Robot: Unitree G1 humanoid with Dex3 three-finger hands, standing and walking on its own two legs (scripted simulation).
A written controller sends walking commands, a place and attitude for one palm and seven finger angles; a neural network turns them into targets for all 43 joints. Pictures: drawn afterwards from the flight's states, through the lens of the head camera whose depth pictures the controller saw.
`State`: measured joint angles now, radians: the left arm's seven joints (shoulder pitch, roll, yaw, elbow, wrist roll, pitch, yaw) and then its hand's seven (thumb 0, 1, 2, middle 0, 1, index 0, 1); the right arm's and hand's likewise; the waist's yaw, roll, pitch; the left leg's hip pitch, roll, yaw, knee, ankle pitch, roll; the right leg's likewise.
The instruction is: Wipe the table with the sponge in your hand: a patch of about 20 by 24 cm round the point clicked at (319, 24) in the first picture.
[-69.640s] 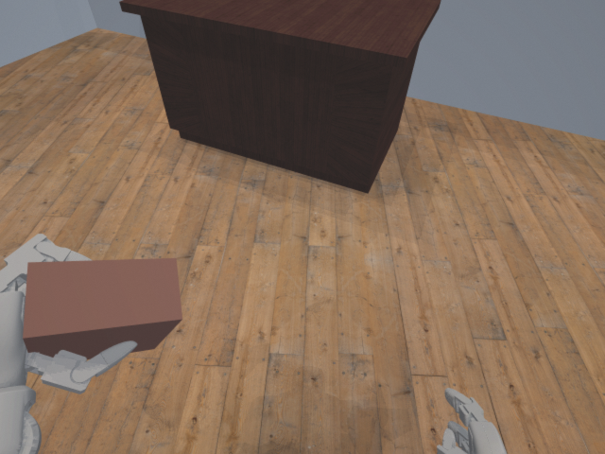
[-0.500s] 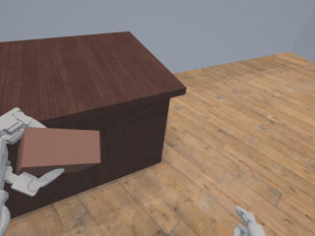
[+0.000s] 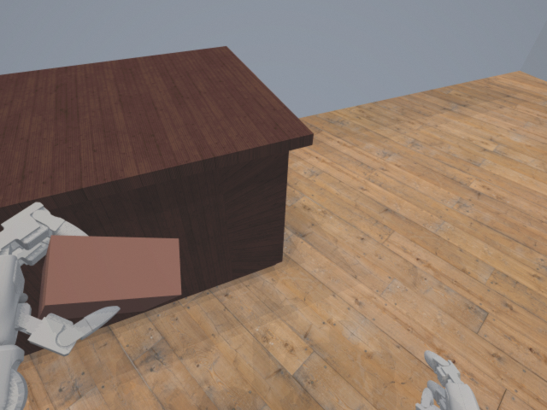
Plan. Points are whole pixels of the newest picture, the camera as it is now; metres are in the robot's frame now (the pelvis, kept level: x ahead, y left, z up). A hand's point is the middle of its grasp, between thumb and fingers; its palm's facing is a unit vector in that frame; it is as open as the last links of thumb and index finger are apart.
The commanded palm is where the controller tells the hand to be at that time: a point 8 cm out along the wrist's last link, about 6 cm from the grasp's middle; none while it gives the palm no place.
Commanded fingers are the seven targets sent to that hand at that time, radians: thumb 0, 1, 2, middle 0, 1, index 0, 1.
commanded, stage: stop stepping back and stand still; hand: left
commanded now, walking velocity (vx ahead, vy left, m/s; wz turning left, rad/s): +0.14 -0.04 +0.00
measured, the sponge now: (125, 280) +0.23 +0.19 +0.15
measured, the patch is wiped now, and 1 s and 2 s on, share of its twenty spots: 1.00 1.00 1.00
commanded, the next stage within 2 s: stand and wait in 0.38 s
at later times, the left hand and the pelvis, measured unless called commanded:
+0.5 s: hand (60, 287) +0.20 +0.23 +0.19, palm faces +0.45 -0.80 -0.39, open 10.0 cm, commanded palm +0.14 +0.27 +0.20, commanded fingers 0.00 0.10 1.30 -1.20 -1.60 -1.20 -1.60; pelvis +0.00 -0.02 +0.00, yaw +3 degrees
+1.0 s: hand (40, 275) +0.22 +0.26 +0.18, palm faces +0.43 -0.84 -0.34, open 10.0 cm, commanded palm +0.16 +0.30 +0.20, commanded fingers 0.00 0.10 1.30 -1.20 -1.60 -1.20 -1.60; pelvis +0.01 +0.02 +0.01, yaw +2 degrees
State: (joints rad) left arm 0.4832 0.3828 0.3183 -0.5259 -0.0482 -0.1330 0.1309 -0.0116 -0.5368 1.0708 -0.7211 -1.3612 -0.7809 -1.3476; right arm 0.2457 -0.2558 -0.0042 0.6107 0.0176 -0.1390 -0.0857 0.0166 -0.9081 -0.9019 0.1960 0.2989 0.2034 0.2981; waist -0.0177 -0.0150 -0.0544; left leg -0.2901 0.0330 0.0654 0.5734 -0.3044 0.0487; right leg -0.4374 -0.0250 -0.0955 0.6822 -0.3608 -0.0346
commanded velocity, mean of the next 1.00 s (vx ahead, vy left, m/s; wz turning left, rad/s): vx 0.02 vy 0.01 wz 0.00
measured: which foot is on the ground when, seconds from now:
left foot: down 0.00-0.14, up 0.16-0.38, down 0.40-1.00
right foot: down 0.00-1.00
